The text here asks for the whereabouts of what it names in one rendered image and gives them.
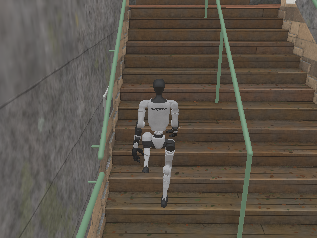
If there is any right robot upper arm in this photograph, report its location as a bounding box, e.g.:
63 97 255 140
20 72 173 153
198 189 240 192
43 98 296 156
169 100 179 127

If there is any right robot forearm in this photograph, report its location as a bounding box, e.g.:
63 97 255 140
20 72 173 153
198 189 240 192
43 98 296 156
172 121 179 133

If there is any right robot thigh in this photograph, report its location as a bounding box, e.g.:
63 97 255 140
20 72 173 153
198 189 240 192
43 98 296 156
163 139 175 175

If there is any left robot upper arm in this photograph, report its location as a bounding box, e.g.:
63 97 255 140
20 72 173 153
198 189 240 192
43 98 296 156
137 100 149 128

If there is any left robot hand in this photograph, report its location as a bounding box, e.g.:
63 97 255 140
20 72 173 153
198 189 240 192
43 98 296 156
132 147 144 163

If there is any left robot thigh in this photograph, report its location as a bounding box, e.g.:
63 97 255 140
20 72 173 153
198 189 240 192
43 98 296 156
142 132 152 148

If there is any robot thigh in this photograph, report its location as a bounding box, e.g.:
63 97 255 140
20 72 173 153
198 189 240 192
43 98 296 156
163 139 175 175
142 132 152 148

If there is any right robot hand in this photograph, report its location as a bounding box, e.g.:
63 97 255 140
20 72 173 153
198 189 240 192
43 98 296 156
166 129 177 137

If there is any left robot forearm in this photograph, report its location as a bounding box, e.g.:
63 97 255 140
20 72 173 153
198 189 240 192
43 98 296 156
133 121 142 148

